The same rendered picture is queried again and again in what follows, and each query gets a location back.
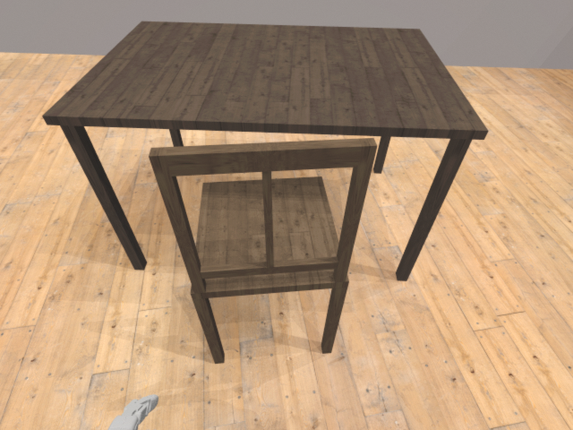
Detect table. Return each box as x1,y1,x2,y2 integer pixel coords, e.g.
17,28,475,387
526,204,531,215
43,21,488,281

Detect chair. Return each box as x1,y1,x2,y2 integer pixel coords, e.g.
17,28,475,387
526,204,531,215
149,138,377,364

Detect left robot hand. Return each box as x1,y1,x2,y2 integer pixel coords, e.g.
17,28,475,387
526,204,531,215
107,394,158,430

